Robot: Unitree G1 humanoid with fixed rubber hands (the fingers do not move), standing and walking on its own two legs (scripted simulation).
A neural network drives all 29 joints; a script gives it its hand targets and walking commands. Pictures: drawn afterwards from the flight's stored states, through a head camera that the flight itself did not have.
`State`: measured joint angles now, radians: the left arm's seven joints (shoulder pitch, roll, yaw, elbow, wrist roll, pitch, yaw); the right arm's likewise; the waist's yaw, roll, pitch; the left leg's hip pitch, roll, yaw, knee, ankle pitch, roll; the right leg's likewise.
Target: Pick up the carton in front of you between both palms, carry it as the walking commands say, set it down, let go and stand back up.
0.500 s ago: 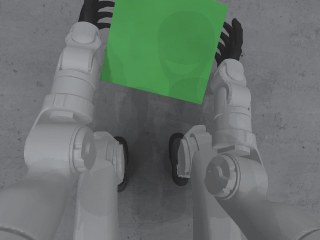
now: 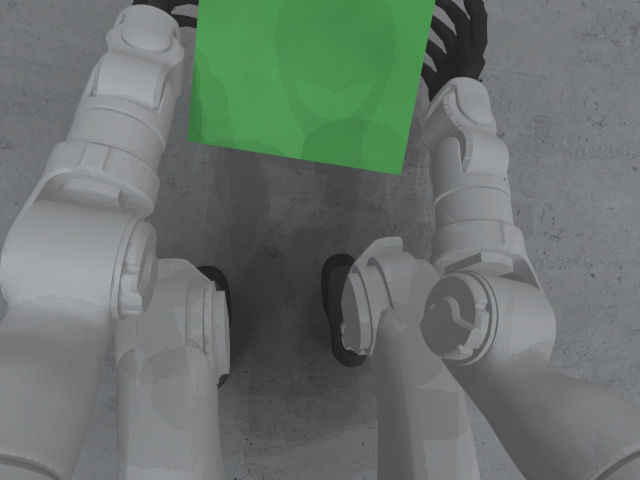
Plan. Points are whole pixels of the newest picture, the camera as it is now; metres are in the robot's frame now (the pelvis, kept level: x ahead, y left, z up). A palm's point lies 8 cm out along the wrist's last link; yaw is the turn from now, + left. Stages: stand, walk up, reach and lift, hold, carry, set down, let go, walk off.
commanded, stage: set down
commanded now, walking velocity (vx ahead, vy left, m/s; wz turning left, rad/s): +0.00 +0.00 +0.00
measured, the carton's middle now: (305, 74) +0.52 -0.02 -0.24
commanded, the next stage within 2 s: none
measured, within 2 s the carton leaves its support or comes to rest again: rests again in 0.42 s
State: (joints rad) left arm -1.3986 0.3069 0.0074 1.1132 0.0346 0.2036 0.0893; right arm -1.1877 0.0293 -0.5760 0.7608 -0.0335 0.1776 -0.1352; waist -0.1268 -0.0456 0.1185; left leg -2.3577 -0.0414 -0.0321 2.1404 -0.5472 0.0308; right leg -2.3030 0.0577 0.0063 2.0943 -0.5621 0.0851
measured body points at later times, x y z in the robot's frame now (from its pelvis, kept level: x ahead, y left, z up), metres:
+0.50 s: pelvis +0.00 -0.01 -0.01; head +0.35 +0.04 +0.26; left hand +0.56 +0.12 -0.18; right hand +0.52 -0.19 -0.16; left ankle +0.10 +0.11 -0.35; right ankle +0.12 -0.13 -0.35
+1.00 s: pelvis +0.00 -0.01 -0.02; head +0.36 +0.04 +0.24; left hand +0.54 +0.16 -0.23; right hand +0.48 -0.20 -0.20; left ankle +0.10 +0.11 -0.35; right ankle +0.12 -0.13 -0.35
